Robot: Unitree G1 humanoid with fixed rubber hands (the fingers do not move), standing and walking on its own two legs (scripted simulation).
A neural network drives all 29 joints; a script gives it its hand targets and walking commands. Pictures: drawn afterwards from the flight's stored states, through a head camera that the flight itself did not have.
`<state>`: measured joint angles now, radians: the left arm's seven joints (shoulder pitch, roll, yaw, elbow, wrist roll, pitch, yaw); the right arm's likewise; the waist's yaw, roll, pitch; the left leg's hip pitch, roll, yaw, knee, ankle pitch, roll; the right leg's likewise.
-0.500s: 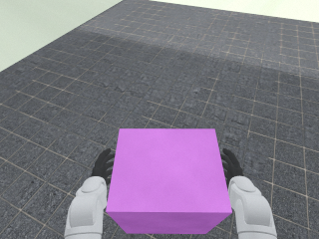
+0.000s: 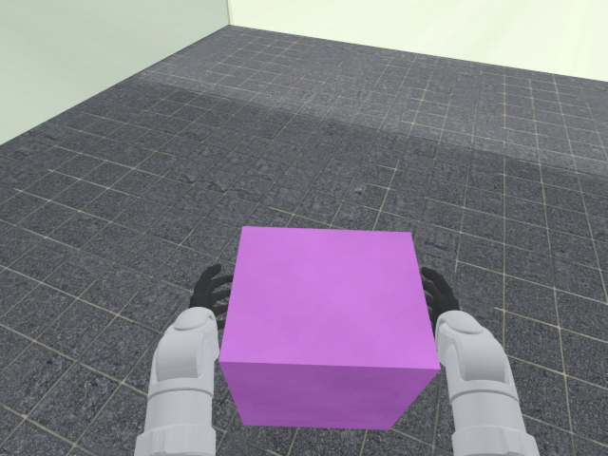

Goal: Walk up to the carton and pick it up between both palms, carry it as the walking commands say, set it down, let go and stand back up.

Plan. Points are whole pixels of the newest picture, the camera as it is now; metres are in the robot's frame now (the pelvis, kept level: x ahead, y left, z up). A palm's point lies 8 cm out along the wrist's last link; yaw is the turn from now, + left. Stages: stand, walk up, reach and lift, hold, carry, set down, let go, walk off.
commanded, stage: set down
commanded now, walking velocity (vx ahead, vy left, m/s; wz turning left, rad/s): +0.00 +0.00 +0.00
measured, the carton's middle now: (320, 335) +0.29 +0.02 -0.03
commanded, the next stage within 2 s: none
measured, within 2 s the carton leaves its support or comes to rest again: neither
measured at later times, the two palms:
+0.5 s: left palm (222, 324) +0.29 +0.17 -0.02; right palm (439, 323) +0.33 -0.16 -0.02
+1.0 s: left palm (223, 336) +0.32 +0.19 -0.11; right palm (411, 334) +0.36 -0.14 -0.11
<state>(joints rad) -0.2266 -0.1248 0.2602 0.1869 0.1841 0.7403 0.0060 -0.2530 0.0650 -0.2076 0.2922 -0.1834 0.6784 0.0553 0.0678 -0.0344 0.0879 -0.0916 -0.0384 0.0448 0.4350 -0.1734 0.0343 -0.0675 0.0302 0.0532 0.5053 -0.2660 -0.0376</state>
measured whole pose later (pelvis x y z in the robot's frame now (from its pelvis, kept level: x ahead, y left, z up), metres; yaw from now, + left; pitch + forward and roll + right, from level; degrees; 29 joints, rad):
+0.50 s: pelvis +0.01 -0.02 -0.01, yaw +1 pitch +0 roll +1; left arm -0.30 -0.14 0.37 0.40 0.26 0.48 -0.05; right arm -0.35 0.11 -0.34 0.50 -0.27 0.44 0.09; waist 0.06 -0.02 0.07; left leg -0.33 -0.01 0.02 0.55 -0.21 0.01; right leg -0.29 0.06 0.03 0.59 -0.29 -0.05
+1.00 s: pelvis -0.01 -0.01 -0.05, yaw +1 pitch +19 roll +0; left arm -0.45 -0.09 0.42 0.49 0.22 0.31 -0.06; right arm -0.50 0.09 -0.35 0.59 -0.23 0.27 0.03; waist 0.06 -0.04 -0.04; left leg -0.91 -0.01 0.02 0.85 -0.28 0.02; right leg -0.87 0.06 0.01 0.89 -0.36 -0.04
